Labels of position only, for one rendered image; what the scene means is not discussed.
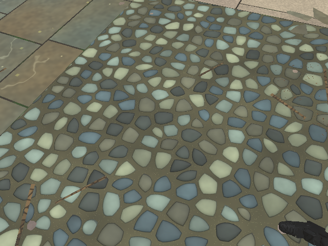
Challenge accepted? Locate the right robot hand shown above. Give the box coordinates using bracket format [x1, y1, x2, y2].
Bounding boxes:
[279, 221, 328, 246]

